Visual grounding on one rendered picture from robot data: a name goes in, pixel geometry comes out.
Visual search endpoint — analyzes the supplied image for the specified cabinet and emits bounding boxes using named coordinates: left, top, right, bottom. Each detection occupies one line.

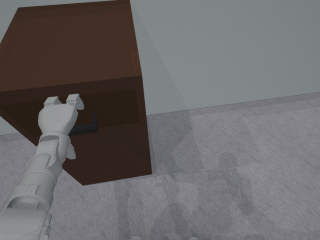
left=0, top=0, right=152, bottom=186

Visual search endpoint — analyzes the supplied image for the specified handle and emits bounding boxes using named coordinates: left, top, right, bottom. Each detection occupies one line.
left=68, top=112, right=98, bottom=136

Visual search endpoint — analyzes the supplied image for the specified robot left forearm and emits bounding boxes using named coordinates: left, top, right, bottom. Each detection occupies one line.
left=0, top=131, right=69, bottom=217

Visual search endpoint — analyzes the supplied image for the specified left robot hand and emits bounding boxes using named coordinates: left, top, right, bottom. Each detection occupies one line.
left=38, top=93, right=84, bottom=160

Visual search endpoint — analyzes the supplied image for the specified drawer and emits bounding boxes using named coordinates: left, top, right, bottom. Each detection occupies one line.
left=0, top=88, right=140, bottom=138

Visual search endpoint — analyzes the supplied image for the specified left robot upper arm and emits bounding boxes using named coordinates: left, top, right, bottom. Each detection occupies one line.
left=0, top=207, right=52, bottom=240

